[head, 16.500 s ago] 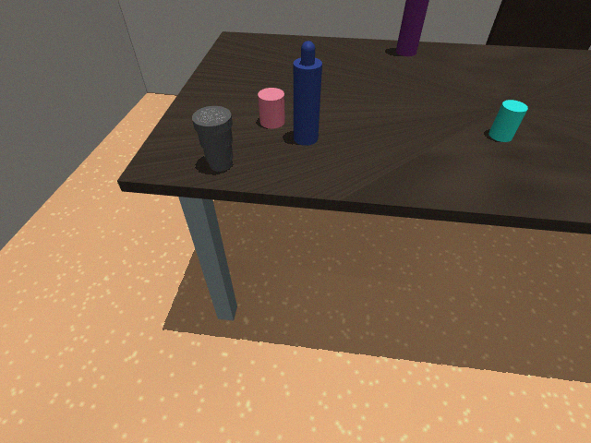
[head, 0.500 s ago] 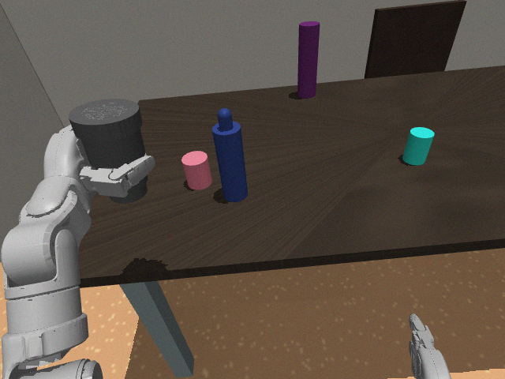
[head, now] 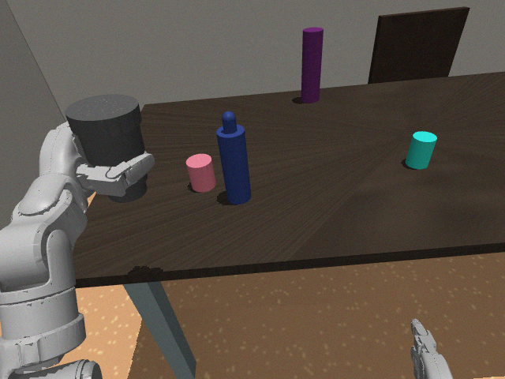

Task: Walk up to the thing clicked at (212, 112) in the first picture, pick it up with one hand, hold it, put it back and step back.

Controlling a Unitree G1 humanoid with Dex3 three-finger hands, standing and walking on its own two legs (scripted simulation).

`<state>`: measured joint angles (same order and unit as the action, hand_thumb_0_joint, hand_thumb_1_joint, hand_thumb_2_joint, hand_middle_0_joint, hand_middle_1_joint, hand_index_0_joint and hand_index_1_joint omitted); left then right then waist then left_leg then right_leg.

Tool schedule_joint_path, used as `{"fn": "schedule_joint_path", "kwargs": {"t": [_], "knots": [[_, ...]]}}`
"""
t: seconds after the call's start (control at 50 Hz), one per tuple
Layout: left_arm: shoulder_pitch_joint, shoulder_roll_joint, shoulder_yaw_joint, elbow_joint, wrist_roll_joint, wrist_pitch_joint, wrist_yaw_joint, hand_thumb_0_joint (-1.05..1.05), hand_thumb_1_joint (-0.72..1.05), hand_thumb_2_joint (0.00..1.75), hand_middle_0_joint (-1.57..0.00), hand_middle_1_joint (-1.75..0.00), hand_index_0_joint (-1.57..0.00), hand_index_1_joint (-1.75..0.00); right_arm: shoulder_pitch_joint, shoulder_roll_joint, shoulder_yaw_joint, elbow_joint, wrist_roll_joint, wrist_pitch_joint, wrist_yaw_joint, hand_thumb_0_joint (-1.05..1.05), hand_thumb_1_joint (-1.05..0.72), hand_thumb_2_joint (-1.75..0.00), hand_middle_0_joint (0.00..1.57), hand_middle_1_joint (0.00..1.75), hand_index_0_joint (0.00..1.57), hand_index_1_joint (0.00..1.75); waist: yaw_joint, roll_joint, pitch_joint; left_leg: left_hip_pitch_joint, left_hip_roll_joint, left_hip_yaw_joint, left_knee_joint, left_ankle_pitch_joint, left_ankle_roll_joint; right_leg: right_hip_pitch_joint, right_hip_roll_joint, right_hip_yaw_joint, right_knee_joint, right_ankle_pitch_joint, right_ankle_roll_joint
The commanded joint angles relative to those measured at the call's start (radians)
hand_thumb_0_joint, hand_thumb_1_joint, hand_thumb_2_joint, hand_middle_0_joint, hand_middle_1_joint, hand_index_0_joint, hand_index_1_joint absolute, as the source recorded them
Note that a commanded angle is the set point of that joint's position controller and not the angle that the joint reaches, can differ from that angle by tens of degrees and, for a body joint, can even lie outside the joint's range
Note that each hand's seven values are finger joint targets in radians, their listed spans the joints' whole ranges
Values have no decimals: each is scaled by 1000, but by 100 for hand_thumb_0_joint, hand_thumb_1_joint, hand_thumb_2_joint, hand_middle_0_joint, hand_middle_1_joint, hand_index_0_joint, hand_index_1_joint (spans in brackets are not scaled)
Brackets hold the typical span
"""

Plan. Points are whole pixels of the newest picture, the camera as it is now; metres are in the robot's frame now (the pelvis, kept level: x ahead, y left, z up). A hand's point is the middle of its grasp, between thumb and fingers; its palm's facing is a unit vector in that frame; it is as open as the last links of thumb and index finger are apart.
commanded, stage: hold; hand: left
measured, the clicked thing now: (116, 152) +0.33 +0.18 +0.28
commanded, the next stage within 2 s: crouch in 1.80 s
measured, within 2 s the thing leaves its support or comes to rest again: neither
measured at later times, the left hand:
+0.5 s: hand (115, 156) +0.33 +0.18 +0.28, palm faces +0.18 -0.98 +0.02, open 9.9 cm
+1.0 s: hand (120, 152) +0.33 +0.17 +0.28, palm faces +0.15 -0.99 +0.02, open 9.9 cm
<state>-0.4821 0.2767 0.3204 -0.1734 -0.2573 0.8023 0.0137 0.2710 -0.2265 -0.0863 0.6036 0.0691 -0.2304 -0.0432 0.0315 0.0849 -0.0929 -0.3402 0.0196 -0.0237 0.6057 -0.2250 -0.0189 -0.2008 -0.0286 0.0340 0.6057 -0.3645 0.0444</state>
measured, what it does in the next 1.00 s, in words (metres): stands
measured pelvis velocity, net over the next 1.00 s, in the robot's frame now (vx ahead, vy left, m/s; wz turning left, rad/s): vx -0.01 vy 0.00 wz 0.00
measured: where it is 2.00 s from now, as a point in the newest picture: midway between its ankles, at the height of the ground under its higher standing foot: outside the picture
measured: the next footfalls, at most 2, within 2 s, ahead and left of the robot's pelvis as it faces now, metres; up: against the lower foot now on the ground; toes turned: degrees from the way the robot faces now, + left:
none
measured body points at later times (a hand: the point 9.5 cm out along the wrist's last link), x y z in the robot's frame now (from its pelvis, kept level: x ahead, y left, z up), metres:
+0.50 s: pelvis -0.01 +0.00 +0.00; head -0.06 -0.04 +0.44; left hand +0.31 +0.23 +0.28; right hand +0.16 -0.26 -0.07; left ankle +0.06 +0.13 -0.73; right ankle -0.02 -0.15 -0.73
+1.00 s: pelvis -0.01 +0.00 +0.00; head -0.06 -0.04 +0.44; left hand +0.32 +0.23 +0.28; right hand +0.17 -0.25 -0.07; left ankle +0.06 +0.13 -0.73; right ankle -0.02 -0.15 -0.73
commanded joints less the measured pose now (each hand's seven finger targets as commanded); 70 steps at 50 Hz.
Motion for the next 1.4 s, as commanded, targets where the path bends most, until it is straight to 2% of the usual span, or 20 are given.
{"fn": "schedule_joint_path", "kwargs": {"t": [0.0, 0.02, 0.06, 0.14, 0.22, 0.42, 0.46, 0.48, 0.56, 0.6, 0.8, 0.82, 0.84, 0.94, 0.96, 1.04, 1.1, 1.26, 1.32, 1.38], "knots": [[-463, 226, 82, -255, -15, -82, 8, 0, 19, 130, -129, -145, -132, -145, -135, -128, -59, -174, 9, -60, 3, 0, 53, -6, 5, 5, 5, 5, -6, -54, -176, 225, -16, 45, -73, 74, 23, -154, 38, -80, -125, 146, -29], [-503, 174, 28, -298, -13, -82, 5, 0, 19, 130, -128, -144, -130, -144, -149, -96, -22, -182, 10, -62, 9, 0, 54, -6, 5, 5, 5, 5, -8, -43, -194, 236, -18, 43, -73, 90, 22, -159, 40, -81, -124, 160, -31], [-516, 237, 79, -331, -9, -89, 20, 0, 18, 128, -126, -143, -129, -143, -136, -141, -63, -163, 5, -65, 1, 0, 53, -6, 5, 5, 5, 5, -6, -36, -199, 242, -14, 42, -72, 75, 20, -156, 40, -81, -122, 143, -31], [-475, 139, 11, -220, -9, -91, 23, 0, 19, 128, -125, -142, -127, -142, -168, -111, -48, -147, 4, -80, -3, 0, 53, -6, 5, 5, 5, 5, -10, -75, -167, 222, -13, 33, -76, 44, 19, -172, 45, -86, -122, 108, -31], [-546, 227, 62, -291, -7, -110, 21, 0, 18, 129, -126, -143, -129, -143, -153, -113, -50, -119, 3, -83, -7, 0, 53, -6, 5, 5, 5, 5, -5, -29, -205, 239, -17, 38, -73, 24, 15, -185, 40, -84, -126, 96, -34], [-454, 237, 109, -196, -16, -96, 27, 0, 21, 134, -130, -149, -133, -149, -181, -116, -49, -152, 6, -80, -8, 0, 53, -6, 5, 5, 5, 5, 8, -105, -166, 185, -20, 44, -69, 34, 24, -160, 38, -76, -132, 101, -24], [-442, 224, 79, -201, -14, -93, 13, 0, 21, 135, -131, -150, -134, -149, -161, -107, -34, -154, 9, -75, -7, 0, 53, -6, 5, 5, 5, 5, 3, -83, -163, 196, -16, 42, -73, 44, 22, -164, 39, -80, -123, 111, -28], [-443, 146, 11, -190, -14, -91, 1, 0, 21, 135, -131, -150, -134, -150, -158, -86, -18, -137, 9, -74, -4, 0, 53, -6, 5, 5, 5, 5, -1, -76, -154, 193, -20, 43, -72, 45, 23, -179, 38, -79, -125, 110, -29], [-473, 240, 68, -325, -11, -112, -8, 0, 21, 132, -131, -147, -133, -147, -180, -117, -30, -176, 10, -81, -7, 0, 53, -6, 5, 5, 5, 5, 4, -34, -213, 231, -18, 42, -68, 48, 21, -173, 37, -77, -120, 116, -31], [-492, 185, 14, -349, -12, -120, -10, 0, 24, 130, -127, -143, -129, -144, -172, -111, -35, -155, 10, -86, -11, 0, 54, -6, 5, 5, 5, 5, -11, -9, -202, 251, -15, 37, -72, 28, 16, -199, 42, -84, -118, 95, -35], [-506, 253, 106, -278, -16, -123, 27, 0, 24, 135, -128, -148, -131, -148, -180, -116, -53, -116, -1, -113, -38, 0, 53, -6, 5, 5, 5, 5, -7, -66, -211, 234, -12, 35, -53, 76, 18, -171, 45, -89, -103, 143, -26], [-484, 189, 54, -174, -16, -107, 18, 0, 25, 136, -129, -149, -132, -149, -160, -101, -43, -79, -2, -108, -35, 0, 53, -6, 5, 5, 5, 5, -17, -86, -169, 213, -14, 36, -58, 60, 20, -184, 46, -88, -109, 131, -25], [-489, 240, 99, -202, -20, -106, 17, 0, 24, 137, -131, -150, -133, -150, -180, -100, -32, -116, 0, -110, -35, 0, 53, -6, 5, 5, 5, 5, -1, -99, -184, 207, -16, 37, -58, 55, 23, -168, 43, -85, -111, 127, -23], [-426, 150, 2, -107, -14, -76, -17, 0, 21, 135, -132, -149, -135, -149, -170, -91, -13, -148, 9, -102, -16, 0, 54, -6, 5, 5, 5, 5, 10, -82, -147, 177, -21, 45, -66, 69, 22, -178, 40, -83, -112, 133, -32], [-443, 202, 50, -134, -17, -77, -16, 0, 23, 134, -132, -149, -135, -149, -174, -109, -25, -174, 10, -99, -12, 0, 54, -6, 5, 5, 5, 5, 9, -98, -163, 185, -22, 47, -59, 77, 25, -170, 37, -79, -118, 144, -28], [-475, 191, 54, -217, -15, -107, -3, 0, 23, 132, -128, -146, -130, -146, -152, -110, -42, -176, 7, -90, -6, 0, 54, -6, 5, 5, 5, 5, 13, -82, -182, 201, -12, 39, -67, 67, 20, -162, 45, -86, -107, 123, -34], [-541, 283, 112, -321, -2, -146, 21, 0, 23, 131, -124, -143, -127, -143, -136, -108, -50, -157, 5, -86, -10, 0, 53, -6, 5, 5, 5, 5, 7, -43, -228, 224, -15, 41, -57, 89, 20, -152, 42, -82, -104, 150, -31], [-511, 270, 97, -348, -3, -160, 19, 0, 20, 135, -129, -148, -132, -149, -183, -99, -31, -134, -6, -110, -31, 0, 52, -6, 5, 5, 5, 5, -4, -29, -218, 226, -17, 40, -46, 79, 22, -161, 39, -78, -104, 149, -26], [-466, 162, 13, -182, -11, -118, -12, 0, 21, 135, -131, -148, -133, -149, -199, -78, -6, -110, -7, -111, -32, 0, 52, -6, 5, 5, 5, 5, -11, -46, -166, 193, -21, 46, -55, 48, 25, -178, 38, -76, -110, 122, -26], [-455, 199, 42, -182, -20, -88, -22, 0, 22, 136, -132, -149, -134, -149, -212, -103, -18, -118, -2, -111, -31, 0, 53, -6, 5, 5, 5, 5, 1, -64, -166, 195, -19, 41, -66, 32, 23, -184, 42, -82, -115, 104, -30]]}}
